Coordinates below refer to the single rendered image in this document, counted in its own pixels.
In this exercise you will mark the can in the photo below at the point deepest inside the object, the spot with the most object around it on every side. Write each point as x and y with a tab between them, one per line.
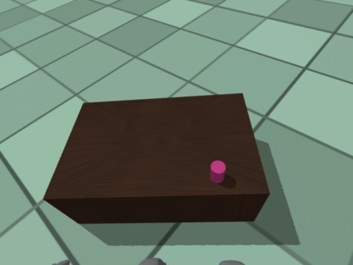
217	171

